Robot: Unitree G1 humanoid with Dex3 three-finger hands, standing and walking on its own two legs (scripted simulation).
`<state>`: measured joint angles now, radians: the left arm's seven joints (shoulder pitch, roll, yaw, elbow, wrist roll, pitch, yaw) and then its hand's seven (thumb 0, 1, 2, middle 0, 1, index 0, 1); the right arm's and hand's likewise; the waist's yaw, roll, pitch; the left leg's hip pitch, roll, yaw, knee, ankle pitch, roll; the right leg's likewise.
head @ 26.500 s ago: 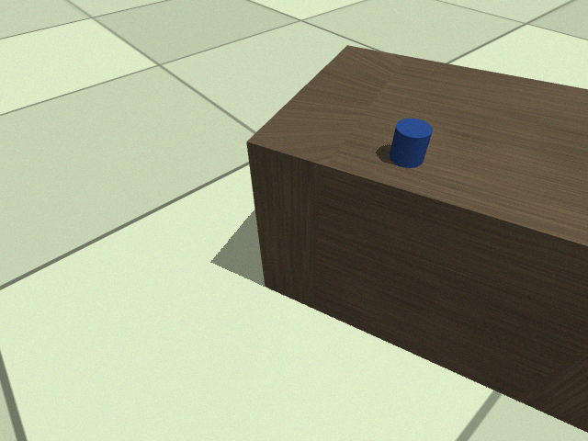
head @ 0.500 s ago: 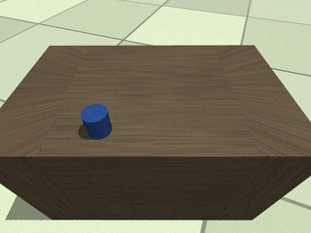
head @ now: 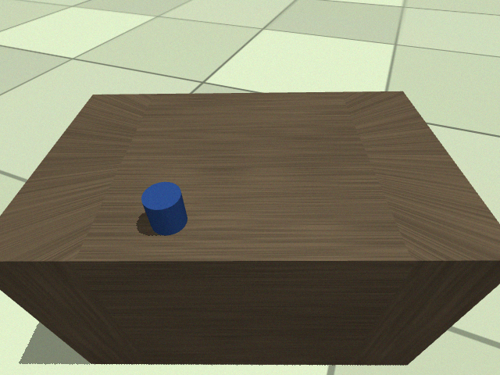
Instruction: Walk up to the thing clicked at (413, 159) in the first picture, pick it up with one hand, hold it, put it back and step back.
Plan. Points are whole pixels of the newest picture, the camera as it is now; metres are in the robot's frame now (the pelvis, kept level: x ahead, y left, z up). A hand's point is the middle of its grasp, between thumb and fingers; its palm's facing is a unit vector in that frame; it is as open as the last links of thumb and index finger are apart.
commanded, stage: stand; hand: left
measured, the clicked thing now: (165, 208) +0.49 +0.22 -0.04
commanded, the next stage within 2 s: step back in 1.96 s
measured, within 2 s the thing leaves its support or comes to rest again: neither
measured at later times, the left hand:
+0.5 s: hand out of the picture +0.07 +0.25 -0.16, palm faces -0.03 -0.94 -0.33, open 7.4 cm
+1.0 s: hand out of the picture +0.10 +0.25 -0.16, palm faces -0.04 -0.94 -0.34, open 7.4 cm
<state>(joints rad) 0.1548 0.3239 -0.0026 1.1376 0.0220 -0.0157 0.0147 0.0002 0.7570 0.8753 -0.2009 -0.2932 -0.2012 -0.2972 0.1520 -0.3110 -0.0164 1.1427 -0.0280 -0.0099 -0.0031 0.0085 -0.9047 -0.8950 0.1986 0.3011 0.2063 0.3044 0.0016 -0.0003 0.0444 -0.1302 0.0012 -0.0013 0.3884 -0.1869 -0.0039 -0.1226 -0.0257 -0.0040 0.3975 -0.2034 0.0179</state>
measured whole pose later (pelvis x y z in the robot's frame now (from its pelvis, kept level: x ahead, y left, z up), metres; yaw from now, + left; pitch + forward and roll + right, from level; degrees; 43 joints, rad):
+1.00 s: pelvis +0.03 +0.00 +0.00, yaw -1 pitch -2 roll +0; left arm 0.11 0.33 0.00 1.16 0.01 -0.01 0.01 0.00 0.90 0.90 -0.20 -0.30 -0.20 -0.30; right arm 0.11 -0.34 0.00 1.16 -0.02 -0.02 0.00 0.01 -0.91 -0.89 0.20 0.30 0.21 0.30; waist 0.00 0.00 0.05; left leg -0.09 0.00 0.02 0.31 -0.18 0.00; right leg -0.09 -0.03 0.01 0.32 -0.19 0.03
